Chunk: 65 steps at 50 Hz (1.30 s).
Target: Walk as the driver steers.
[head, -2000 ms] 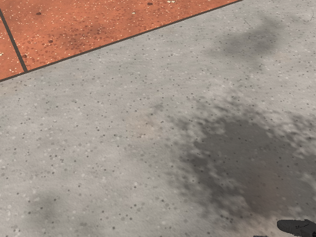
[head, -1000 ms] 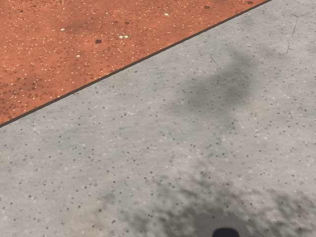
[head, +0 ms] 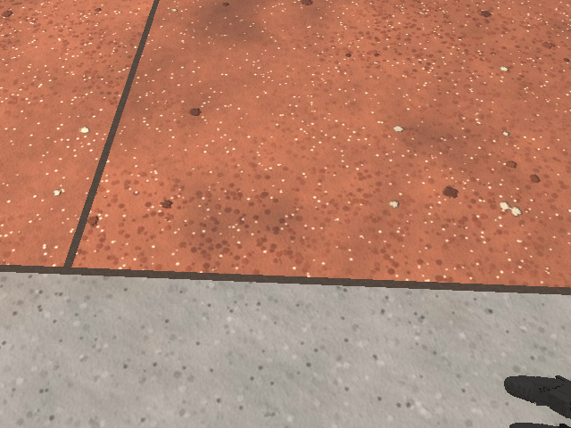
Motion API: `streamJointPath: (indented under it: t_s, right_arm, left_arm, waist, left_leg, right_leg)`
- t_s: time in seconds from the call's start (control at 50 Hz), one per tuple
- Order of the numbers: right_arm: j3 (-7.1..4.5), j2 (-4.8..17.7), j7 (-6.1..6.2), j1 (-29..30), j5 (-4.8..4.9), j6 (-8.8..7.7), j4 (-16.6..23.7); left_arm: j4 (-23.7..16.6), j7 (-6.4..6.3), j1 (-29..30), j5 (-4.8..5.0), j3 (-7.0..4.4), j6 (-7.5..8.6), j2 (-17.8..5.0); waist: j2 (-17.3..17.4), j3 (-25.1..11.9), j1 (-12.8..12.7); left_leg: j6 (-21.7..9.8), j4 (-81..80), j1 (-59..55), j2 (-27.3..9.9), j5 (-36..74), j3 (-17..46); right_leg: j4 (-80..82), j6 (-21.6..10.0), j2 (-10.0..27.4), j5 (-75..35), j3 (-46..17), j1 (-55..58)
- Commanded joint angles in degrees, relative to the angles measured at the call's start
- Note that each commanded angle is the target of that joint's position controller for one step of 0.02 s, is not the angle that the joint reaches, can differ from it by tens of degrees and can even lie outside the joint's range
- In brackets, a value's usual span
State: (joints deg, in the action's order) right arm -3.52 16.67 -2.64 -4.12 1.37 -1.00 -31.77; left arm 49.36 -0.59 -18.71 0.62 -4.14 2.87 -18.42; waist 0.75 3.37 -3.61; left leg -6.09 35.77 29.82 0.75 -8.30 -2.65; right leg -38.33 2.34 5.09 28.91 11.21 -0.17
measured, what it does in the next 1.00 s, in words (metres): walks ahead, turning left: right foot, then left foot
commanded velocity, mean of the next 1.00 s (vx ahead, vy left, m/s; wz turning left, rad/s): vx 0.50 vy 0.00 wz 0.41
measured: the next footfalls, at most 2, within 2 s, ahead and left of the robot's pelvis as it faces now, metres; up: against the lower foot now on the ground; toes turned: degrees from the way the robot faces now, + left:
right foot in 0.44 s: +0.45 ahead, -0.10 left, +0.00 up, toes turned +19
left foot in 0.92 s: +0.60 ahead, +0.25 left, +0.00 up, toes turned +24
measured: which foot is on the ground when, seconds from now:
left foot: down 0.00-0.46, up 0.48-0.90, down 0.92-1.00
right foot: up 0.00-0.42, down 0.44-0.92, up 0.94-1.00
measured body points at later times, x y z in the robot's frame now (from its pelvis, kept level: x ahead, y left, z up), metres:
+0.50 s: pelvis +0.29 -0.02 +0.01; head +0.32 -0.01 +0.46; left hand +0.43 +0.28 -0.06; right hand +0.42 -0.29 -0.10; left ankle +0.13 +0.07 -0.67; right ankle +0.41 -0.11 -0.71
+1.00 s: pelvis +0.53 +0.11 +0.01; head +0.55 +0.14 +0.46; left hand +0.42 +0.38 -0.12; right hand +0.82 -0.03 -0.05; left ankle +0.56 +0.23 -0.71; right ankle +0.44 -0.09 -0.65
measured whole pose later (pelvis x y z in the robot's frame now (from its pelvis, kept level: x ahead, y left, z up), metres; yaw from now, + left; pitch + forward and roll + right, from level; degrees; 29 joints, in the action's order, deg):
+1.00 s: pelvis +0.53 +0.11 +0.01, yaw +23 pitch +2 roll -1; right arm -2.1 15.7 -1.4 -5.5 0.4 -3.6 -36.0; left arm 50.8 0.7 -20.4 1.3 -2.5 3.8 -17.7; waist -0.5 1.8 -3.4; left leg -3.1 32.5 24.9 0.5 -9.9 -1.4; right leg -54.9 -0.3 1.8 27.8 -0.9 -12.6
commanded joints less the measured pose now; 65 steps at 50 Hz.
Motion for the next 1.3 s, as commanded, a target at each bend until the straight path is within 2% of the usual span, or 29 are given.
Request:
streamJointPath:
  t_s: [0.02,0.04,0.06,0.08,0.1,0.16,0.26,0.36,0.42,0.44,0.46,0.48,0.5,0.52,0.56,0.6,0.7,0.76,0.84,0.88,0.92,0.94,0.96,0.98,1.0,1.02,1.06,1.14,1.3]
  right_arm:
    - [-4.94,14.62,1.16,-21.37,0.17,-0.79,0.7]
    - [-3.94,11.63,0.93,-19.5,-0.45,-1.63,-0.3]
    - [-3.51,10.41,1.0,-16.25,-0.36,-2.06,-0.44]
    - [-2.94,8.83,1.11,-12.36,-0.5,-2.14,0.0]
    - [-2.48,7.79,1.33,-10.04,-1.24,-2.26,0.75]
    - [-2.43,8.02,2.11,-9.16,-1.04,-2.56,0.08]
    - [-3.11,10.15,3.56,-12.96,-0.33,-1.94,-2.43]
    - [-3.17,9.65,3.71,-16.79,0.29,-1.42,-4.91]
    - [-2.82,8.09,3.75,-15.75,-0.03,-0.88,-4.91]
    - [-1.75,5.18,3.54,-15.88,-0.39,-1.01,-4.45]
    - [-0.54,1.43,3.49,-20.73,-0.07,-1.29,-3.23]
    - [-0.32,3.19,3.64,-23.81,0.92,-1.66,-2.22]
    - [-1.51,8.1,3.72,-20.56,1.14,-1.51,-3.52]
    - [-1.79,9.04,3.72,-15.7,0.49,-1.24,-3.04]
    - [-1.75,7.25,3.46,-11.77,-0.46,-1.27,-2.21]
    - [-1.26,4.84,2.98,-12.7,-0.02,-1.14,-2.6]
    - [0.39,1.97,2.17,-6.45,-1.08,-1.91,-1.3]
    - [0.91,1.47,1.36,-0.85,-0.68,-2.7,-0.46]
    - [0.56,2.9,0.67,3.88,-0.15,-2.99,1.21]
    - [-0.15,4.36,0.59,1.64,-0.39,-3.09,0.78]
    - [-2.55,8.56,1.31,-11.87,-0.98,-2.83,-3.4]
    - [-3.79,13.43,2.21,-22.06,-1.49,-2.29,-4.93]
    - [-3.84,16.04,1.86,-22.05,-1.48,-2.22,-5.32]
    - [-2.51,10.56,1.58,-20.47,-0.88,-2.48,-5.0]
    - [-1.76,8.83,1.5,-16.95,-0.75,-2.82,-4.89]
    - [-1.33,7.62,1.34,-13.74,-1.07,-3.04,-4.75]
    - [-0.78,5.54,1.15,-10.04,-1.87,-3.49,-4.74]
    - [-1.29,6.58,1.54,-10.44,-1.35,-4.69,-6.96]
    - [-1.96,9.45,2.65,-16.96,-0.77,-3.91,-12.36]
  left_arm:
    - [-8.34,1.2,1.34,-0.55,0.53,4.0,-5.46]
    - [-10.27,1.6,7.7,1.72,-0.32,5.02,-8.39]
    - [-10.79,1.35,8.8,1.32,0.17,5.57,-7.33]
    - [-10.12,0.93,8.63,-0.2,0.07,5.57,-7.15]
    - [-9.8,0.88,7.31,-0.87,-0.28,5.02,-7.61]
    - [-9.55,0.86,6.52,-1.6,0.02,3.25,-5.7]
    - [-12.2,1.36,17.57,-1.45,1.66,3.07,-1.98]
    - [-13.78,2.14,21.1,-0.26,0.54,3.83,-4.9]
    - [-12.22,1.91,14.16,-0.24,-0.92,4.47,-6.64]
    - [-11.46,1.52,7.86,-1.08,-1.78,4.78,-8.59]
    - [-10.76,1.02,0.46,-2.28,-2.9,4.63,-13.14]
    - [-8.78,1.66,-2.97,-1.09,-3.24,3.8,-13.06]
    - [-9.63,1.72,-0.46,-0.41,-1.92,3.6,-8.02]
    - [-9.73,1.58,1.77,-0.66,-1.26,3.15,-5.89]
    - [-9.1,1.54,5.29,-1.46,-0.25,2.89,-3.36]
    - [-8.23,1.53,5.79,-1.34,-0.03,3.27,-2.6]
    - [-5.74,1.42,4.31,-0.14,-0.98,3.44,-6.28]
    - [-4.33,1.32,2.12,0.5,-1.14,2.77,-7.68]
    - [-1.9,1.29,-1.65,1.23,-1.41,1.66,-9.1]
    - [-1.26,1.07,-1.34,1.43,-1.61,0.98,-9.99]
    - [-1.22,0.77,-1.28,1.06,-0.71,0.74,-8.06]
    - [-3.09,0.69,-1.47,-1.09,0.95,1.06,-4.15]
    - [-3.97,1.01,-6.94,-0.4,2.28,2.2,0.19]
    - [-3.59,1.32,-2.48,0.91,0.7,2.93,-6.36]
    - [-5.17,1.55,2.12,1.73,0.2,3.4,-7.69]
    - [-5.13,1.28,3.91,1.21,0.34,3.43,-6.71]
    - [-4.83,1.34,3.18,0.15,0.25,2.71,-5.34]
    - [-5.46,1.11,5.48,-0.42,0.79,1.03,-2.63]
    - [-9.26,2.87,19.59,0.26,1.96,1.99,-1.06]
  waist:
    - [9.92,-27.09,10.46]
    - [6.54,-18.04,11.28]
    - [2.34,-12.5,8.72]
    - [0.13,-8.95,6.12]
    - [1.3,-7.7,3.95]
    - [1.34,-5.96,2.15]
    - [2.63,-3.02,6.0]
    - [4.56,-3.11,6.92]
    - [6.56,-4.9,2.86]
    - [4.49,-10.24,-0.13]
    - [-7.04,-19.2,-0.43]
    - [-20.23,-22.22,0.35]
    - [-12.25,-14.64,-0.87]
    - [-8.0,-9.04,-1.1]
    - [-5.87,-3.3,1.04]
    - [-7.36,-2.77,2.7]
    - [-4.89,-2.2,1.96]
    - [-4.93,-1.41,-0.12]
    - [-5.63,-0.19,-0.78]
    - [-6.04,-1.48,1.74]
    - [-4.21,-10.13,8.75]
    - [5.01,-18.76,12.07]
    - [17.94,-24.18,7.99]
    - [10.05,-19.06,9.93]
    - [8.05,-11.88,9.13]
    - [3.95,-8.57,7.44]
    - [4.65,-5.72,4.08]
    - [2.9,-3.26,2.8]
    - [2.15,0.38,7.55]
  left_leg:
    - [-18.76,-17.12,-55.63,-20.11,-15.77,51.0]
    - [-15.22,-18.89,-49.75,-18.28,-12.91,42.86]
    - [-13.3,-19.04,-40.97,-15.92,-7.55,36.21]
    - [-11.87,-19.37,-32.91,-13.68,-0.39,30.8]
    - [-11.49,-20.35,-27.19,-12.17,5.57,27.48]
    - [-11.85,-22.37,-18.65,-10.29,13.28,22.56]
    - [-7.68,-21.86,-12.51,-5.35,7.02,16.75]
    - [-5.46,-16.49,-17.94,-7.83,-0.3,23.81]
    - [-3.17,-9.19,-19.18,-6.74,1.62,26.13]
    - [-1.15,0.98,-16.09,-3.67,1.11,23.21]
    - [3.07,20.1,-0.86,3.15,-12.5,15.57]
    - [4.74,33.71,12.31,3.39,-26.67,12.3]
    - [5.31,38.75,16.25,0.31,-22.12,13.76]
    - [5.45,39.25,16.18,-1.37,-17.56,11.69]
    - [5.27,34.08,12.68,-4.09,-12.25,10.99]
    - [5.17,29.75,8.77,-5.08,-10.83,9.95]
    - [6.09,13.18,8.15,-6.41,-0.88,6.55]
    - [6.29,3.18,3.58,-5.16,6.19,4.0]
    - [4.65,-3.18,1.67,-3.91,5.07,3.3]
    - [2.85,-6.17,-3.77,-2.39,2.77,1.95]
    - [-0.14,-8.08,-24.89,-1.18,3.73,1.08]
    - [-4.16,-6.6,-41.41,-14.07,5.62,16.22]
    - [-12.45,-15.24,-52.13,-23.44,-7.99,41.74]
    - [-10.69,-18.18,-48.22,-21.67,-14.88,40.87]
    - [-8.88,-19.11,-41.6,-19.62,-11.88,32.92]
    - [-8.03,-20.25,-34.97,-17.17,-5.66,27.39]
    - [-7.58,-23.45,-26.19,-14.21,3.13,20.99]
    - [-8.67,-27.59,-21.57,-13.28,10.48,14.42]
    - [-5.49,-28.44,-25.59,-12.63,8.75,6.34]
  right_leg:
    - [-42.46,-1.47,-6.14,5.19,-16.28,-44.55]
    - [-41.53,-2.5,-3.39,-0.83,-16.79,-48.88]
    - [-36.32,-2.91,-1.1,-5.94,-16.46,-47.03]
    - [-31.29,-2.41,0.52,-8.44,-16.35,-43.25]
    - [-28.56,-1.91,1.58,-10.22,-16.78,-38.96]
    - [-21.73,0.62,1.21,-12.46,-15.14,-34.86]
    - [0.05,2.21,-2.78,-31.29,-13.89,-29.78]
    - [8.81,0.55,-4.58,-31.17,-16.55,-25.86]
    - [12.14,-2.62,-4.87,-25.15,-15.13,-16.53]
    - [11.75,-5.38,-0.26,-23.99,-18.57,-5.45]
    - [13.09,-12.22,12.65,-17.17,-36.45,14.84]
    - [19.59,-17.37,19.88,-0.52,-57.88,20.64]
    - [22.05,-15.58,17.59,7.14,-54.28,14.71]
    - [22.22,-13.54,15.09,2.48,-45.42,7.91]
    - [24.49,-12.92,10.46,-10.27,-34.44,-2.95]
    - [26.74,-13.23,8.36,-16.62,-28.83,-7.02]
    - [29.89,-14.97,8.11,-28.06,-20.38,-6.88]
    - [29.88,-13.5,6.7,-29.44,-15.98,-7.39]
    - [28.09,-12.21,9.51,-30.93,-16.24,-2.53]
    - [23.87,-10.94,9.95,-39.09,-15.33,-0.71]
    - [6.58,-7.86,5.37,-49.13,-10.37,-5.99]
    - [-13.17,-5.2,1.72,-29.81,-7.67,-18.48]
    - [-28.87,-2.94,-7.03,3.95,-11.81,-36.88]
    - [-34.14,-3.45,-3.66,3.48,-16.57,-43.2]
    - [-33.53,-4.2,-1.28,-2.14,-15.44,-45.55]
    - [-31.17,-3.95,0.84,-7.03,-14.58,-43.49]
    - [-26.6,-2.96,3.07,-12.35,-15.03,-38.04]
    - [-18.82,-0.77,3.27,-18.36,-14.38,-38.14]
    - [4.63,-1.86,-0.16,-36.03,-12.11,-35.51]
